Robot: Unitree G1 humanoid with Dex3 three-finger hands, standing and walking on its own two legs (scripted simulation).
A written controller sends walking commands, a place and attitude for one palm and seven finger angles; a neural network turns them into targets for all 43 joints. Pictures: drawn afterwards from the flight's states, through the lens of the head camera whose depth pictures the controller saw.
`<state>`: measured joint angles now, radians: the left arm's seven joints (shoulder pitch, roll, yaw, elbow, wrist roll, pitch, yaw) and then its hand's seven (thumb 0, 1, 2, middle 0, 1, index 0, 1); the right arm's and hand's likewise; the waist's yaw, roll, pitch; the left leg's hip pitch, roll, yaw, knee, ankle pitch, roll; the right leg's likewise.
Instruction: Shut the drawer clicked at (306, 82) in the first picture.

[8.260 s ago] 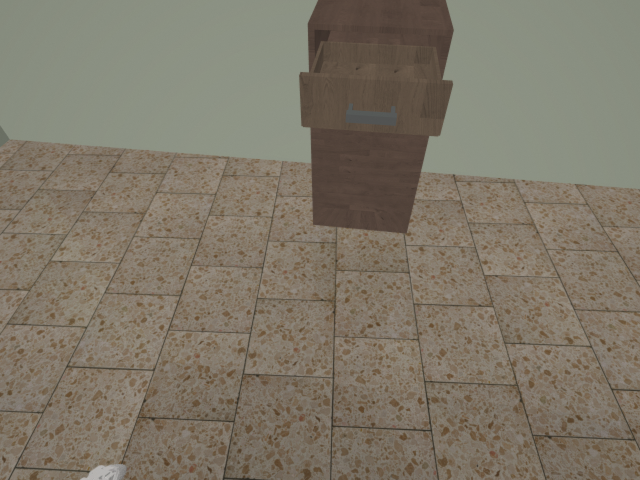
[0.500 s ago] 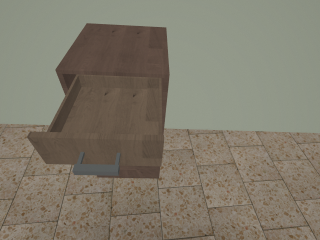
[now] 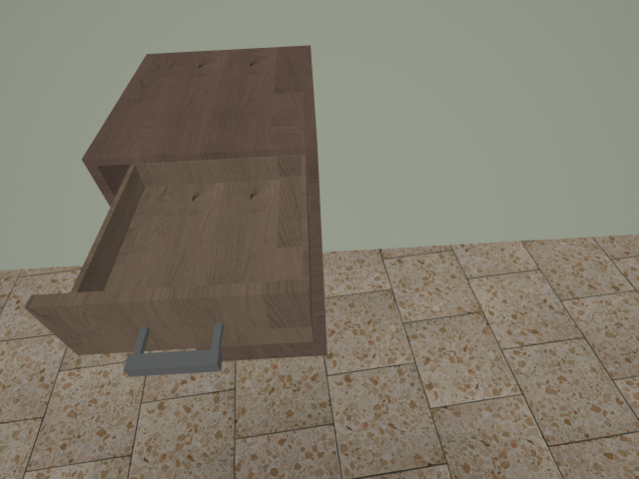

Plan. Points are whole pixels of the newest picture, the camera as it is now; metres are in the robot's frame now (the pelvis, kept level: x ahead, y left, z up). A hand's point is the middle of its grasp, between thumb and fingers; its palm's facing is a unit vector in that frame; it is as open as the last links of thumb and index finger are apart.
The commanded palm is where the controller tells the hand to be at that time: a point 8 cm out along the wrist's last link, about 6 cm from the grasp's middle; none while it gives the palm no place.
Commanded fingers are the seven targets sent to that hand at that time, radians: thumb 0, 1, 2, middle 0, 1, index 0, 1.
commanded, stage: look again from close up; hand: left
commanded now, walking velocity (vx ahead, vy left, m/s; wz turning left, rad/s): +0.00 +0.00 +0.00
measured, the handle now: (177, 347) +0.29 +0.22 -0.02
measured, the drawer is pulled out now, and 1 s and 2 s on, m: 0.30 0.28 0.28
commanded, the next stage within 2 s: raise the hand and make a fist in 0.18 s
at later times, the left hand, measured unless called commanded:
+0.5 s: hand (177, 455) +0.16 +0.18 -0.02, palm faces +0.22 -0.98 -0.05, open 7.0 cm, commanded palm +0.09 +0.22 -0.04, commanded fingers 0.00 0.90 0.90 -0.44 -0.56 -0.44 -0.56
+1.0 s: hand (180, 477) +0.13 +0.16 +0.00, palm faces +0.06 -1.00 -0.03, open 4.4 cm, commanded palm +0.09 +0.22 +0.01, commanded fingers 0.00 0.90 0.90 -0.94 -1.10 -0.94 -1.10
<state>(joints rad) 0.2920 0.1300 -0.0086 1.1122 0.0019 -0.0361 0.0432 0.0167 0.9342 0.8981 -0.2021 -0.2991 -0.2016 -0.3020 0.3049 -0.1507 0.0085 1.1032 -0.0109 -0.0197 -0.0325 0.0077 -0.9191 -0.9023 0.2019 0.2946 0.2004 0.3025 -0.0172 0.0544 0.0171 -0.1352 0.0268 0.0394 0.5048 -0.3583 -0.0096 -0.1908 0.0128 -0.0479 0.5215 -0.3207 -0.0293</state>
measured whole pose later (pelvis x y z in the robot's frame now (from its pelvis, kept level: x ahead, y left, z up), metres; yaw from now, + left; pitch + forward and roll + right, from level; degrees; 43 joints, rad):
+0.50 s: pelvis -0.04 +0.01 -0.02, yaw +1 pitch +6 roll +1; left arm 0.43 0.12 0.08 0.16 -0.17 -0.27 0.00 0.01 0.92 0.90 -0.27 -0.38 -0.25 -0.37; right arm 0.25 -0.25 -0.05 0.75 0.00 -0.27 -0.03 0.01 -0.91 -0.90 0.20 0.30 0.20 0.30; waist -0.03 0.02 -0.08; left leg -0.41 -0.01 0.03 0.69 -0.38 0.00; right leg -0.47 -0.03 -0.05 0.72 -0.35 -0.02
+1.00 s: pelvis -0.07 +0.00 -0.06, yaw +2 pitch +10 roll -1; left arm 0.47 0.17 0.04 -0.16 -0.19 -0.30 -0.11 0.01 0.90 0.90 -0.75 -0.89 -0.75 -0.90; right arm 0.28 -0.18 0.06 0.51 0.01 -0.20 -0.03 0.01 -0.90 -0.90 0.21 0.30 0.21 0.30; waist 0.00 0.04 -0.11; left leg -0.73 0.02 -0.02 1.05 -0.49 0.00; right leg -0.74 -0.01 -0.09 1.00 -0.43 -0.03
